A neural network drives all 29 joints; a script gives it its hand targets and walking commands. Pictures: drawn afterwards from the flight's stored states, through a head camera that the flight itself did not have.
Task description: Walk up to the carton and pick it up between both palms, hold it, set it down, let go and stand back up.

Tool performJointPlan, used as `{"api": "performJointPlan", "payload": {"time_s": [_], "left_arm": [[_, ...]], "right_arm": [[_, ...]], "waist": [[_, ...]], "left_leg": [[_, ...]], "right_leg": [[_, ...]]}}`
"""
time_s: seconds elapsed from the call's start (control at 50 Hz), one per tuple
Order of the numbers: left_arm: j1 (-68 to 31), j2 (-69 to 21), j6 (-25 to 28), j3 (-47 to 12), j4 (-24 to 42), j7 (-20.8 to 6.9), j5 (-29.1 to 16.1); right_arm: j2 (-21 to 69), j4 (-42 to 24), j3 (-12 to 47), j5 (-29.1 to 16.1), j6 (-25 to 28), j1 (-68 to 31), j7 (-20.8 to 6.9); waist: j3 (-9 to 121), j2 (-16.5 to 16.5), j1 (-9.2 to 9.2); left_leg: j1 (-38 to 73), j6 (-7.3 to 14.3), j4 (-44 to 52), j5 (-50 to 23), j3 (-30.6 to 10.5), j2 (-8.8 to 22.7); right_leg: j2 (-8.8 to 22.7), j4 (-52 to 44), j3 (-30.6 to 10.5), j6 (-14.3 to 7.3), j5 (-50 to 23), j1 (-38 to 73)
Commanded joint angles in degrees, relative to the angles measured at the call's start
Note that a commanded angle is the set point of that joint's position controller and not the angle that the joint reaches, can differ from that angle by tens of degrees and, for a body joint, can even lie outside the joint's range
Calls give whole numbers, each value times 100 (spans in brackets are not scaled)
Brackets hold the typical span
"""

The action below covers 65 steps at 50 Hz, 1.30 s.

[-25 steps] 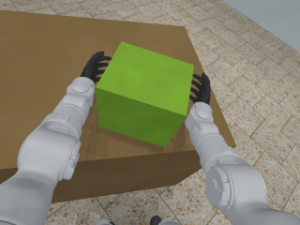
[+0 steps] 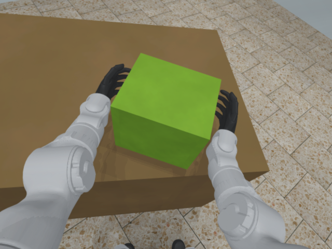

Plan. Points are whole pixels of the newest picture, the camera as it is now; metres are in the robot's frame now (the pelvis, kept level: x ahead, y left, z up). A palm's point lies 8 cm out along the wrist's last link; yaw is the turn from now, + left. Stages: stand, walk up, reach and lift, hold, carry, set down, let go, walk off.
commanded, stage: reach and lift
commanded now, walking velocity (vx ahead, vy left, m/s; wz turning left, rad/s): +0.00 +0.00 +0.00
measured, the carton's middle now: (165, 114) +0.45 -0.03 +0.01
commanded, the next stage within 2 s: none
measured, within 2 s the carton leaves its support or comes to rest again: leaves its support in 1.38 s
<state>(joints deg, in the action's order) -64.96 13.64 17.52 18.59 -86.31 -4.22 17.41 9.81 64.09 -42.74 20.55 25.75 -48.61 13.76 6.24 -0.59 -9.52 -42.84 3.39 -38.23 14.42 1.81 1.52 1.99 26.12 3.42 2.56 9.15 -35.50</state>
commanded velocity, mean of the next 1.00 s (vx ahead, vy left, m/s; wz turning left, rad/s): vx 0.00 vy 0.00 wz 0.00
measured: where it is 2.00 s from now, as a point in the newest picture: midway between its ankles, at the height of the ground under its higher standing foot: outside the picture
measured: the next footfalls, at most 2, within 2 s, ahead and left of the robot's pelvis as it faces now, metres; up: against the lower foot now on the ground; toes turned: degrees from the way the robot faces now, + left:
none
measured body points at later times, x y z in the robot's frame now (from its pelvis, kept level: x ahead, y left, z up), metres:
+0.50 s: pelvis +0.01 -0.03 +0.01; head +0.12 +0.03 +0.45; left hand +0.50 +0.11 +0.05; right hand +0.41 -0.18 +0.05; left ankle +0.03 +0.06 -0.72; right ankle +0.02 -0.18 -0.72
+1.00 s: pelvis +0.01 -0.02 +0.02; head +0.12 +0.04 +0.45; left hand +0.49 +0.11 +0.05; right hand +0.40 -0.18 +0.05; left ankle +0.03 +0.06 -0.72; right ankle +0.02 -0.18 -0.72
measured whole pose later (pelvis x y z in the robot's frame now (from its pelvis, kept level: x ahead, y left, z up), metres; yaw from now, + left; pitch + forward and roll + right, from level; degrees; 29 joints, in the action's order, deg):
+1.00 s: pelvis +0.01 -0.02 +0.02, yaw +1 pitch +17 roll -4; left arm -59.6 10.8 13.8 23.4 -75.8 -7.3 24.7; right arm 11.7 64.3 -42.2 22.7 31.3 -44.4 18.1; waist 4.4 -4.1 -7.4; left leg -35.7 1.8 -29.5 10.9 1.0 1.9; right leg 1.2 16.6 4.5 2.4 5.6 -27.8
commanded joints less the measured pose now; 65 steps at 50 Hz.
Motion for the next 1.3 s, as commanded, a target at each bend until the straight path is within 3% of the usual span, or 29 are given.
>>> {"api": "performJointPlan", "payload": {"time_s": [0.0, 0.22, 0.48, 0.66, 0.86, 1.0, 1.16, 1.28], "left_arm": [[-2405, -3340, 192, -317, -36, -703, 509], [-2112, -3402, 201, -460, 61, -839, 535], [-1894, -3485, -167, -408, 538, -902, 800], [-1893, -3555, -337, -283, 744, -882, 981], [-1865, -3638, -389, -270, 808, -826, 1049], [-2002, -3798, -154, -468, 896, -734, 949], [-2226, -4011, 563, -1001, 1090, -525, 684], [-2476, -3993, 814, -1272, 1166, -487, 438]], "right_arm": [[2939, 640, 1614, 882, -7, -2292, -947], [3069, 930, 1859, 801, 252, -1868, -687], [3060, 787, 1773, 797, 346, -1695, -338], [3134, 697, 1620, 978, 314, -1689, -289], [3131, 734, 1574, 999, 381, -1774, -314], [3144, 758, 1708, 964, 634, -1970, -352], [3112, 1083, 2178, 763, 1266, -2190, -383], [3028, 1280, 2406, 564, 1399, -2288, -302]], "waist": [[3339, 1058, -46], [2794, 971, -25], [2715, 969, 6], [2712, 928, 54], [2715, 1023, 129], [3109, 1112, 192], [3821, 1297, 323], [3774, 1152, 267]], "left_leg": [[3495, -936, 487, -2236, -93, 117], [3542, -973, 559, -2856, 85, 40], [3235, -849, 773, -2248, 257, -61], [3148, -793, 959, -1875, 301, -51], [3273, -838, 999, -2074, 274, -12], [3539, -933, 943, -2641, 226, 45], [4245, -1119, 829, -3954, 145, 134], [4111, -1031, 1048, -3386, 146, 101]], "right_leg": [[-425, -215, 403, -374, -1158, 757], [-454, -498, 346, -416, -1645, 1229], [-420, -723, 356, -393, -1509, 1441], [-409, -827, 415, -365, -1232, 1454], [-446, -901, 491, -384, -1191, 1328], [-495, -928, 541, -423, -1431, 1245], [-588, -1124, 565, -536, -1951, 1085], [-526, -1279, 477, -503, -1713, 1119]]}}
